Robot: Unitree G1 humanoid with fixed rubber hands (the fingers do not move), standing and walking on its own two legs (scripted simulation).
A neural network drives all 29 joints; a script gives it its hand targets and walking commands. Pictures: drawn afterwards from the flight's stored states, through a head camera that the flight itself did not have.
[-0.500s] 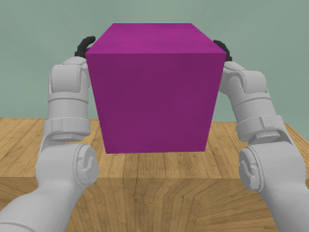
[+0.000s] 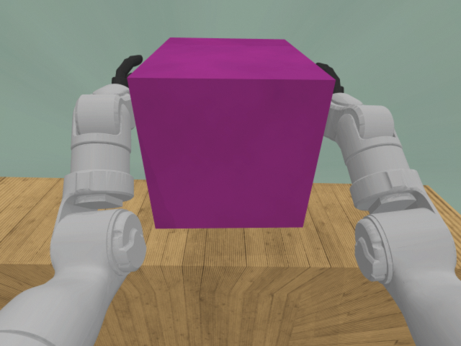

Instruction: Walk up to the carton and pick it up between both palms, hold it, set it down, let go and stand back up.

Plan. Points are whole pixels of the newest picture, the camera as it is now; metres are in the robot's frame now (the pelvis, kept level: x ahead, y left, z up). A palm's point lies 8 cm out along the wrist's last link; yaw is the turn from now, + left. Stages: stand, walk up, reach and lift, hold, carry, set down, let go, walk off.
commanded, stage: hold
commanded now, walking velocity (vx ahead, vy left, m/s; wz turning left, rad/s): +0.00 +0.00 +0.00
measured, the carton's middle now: (228, 121) +0.40 +0.01 +0.29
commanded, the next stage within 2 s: none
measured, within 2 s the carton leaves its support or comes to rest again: neither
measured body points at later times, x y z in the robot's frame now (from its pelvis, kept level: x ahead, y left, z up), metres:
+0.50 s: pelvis +0.00 +0.00 +0.00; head -0.10 +0.01 +0.44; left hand +0.38 +0.17 +0.34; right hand +0.38 -0.15 +0.33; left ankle -0.01 +0.12 -0.75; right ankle +0.04 -0.09 -0.75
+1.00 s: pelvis +0.00 +0.00 +0.00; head -0.10 +0.02 +0.44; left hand +0.38 +0.17 +0.34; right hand +0.37 -0.15 +0.33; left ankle -0.01 +0.12 -0.75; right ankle +0.04 -0.09 -0.75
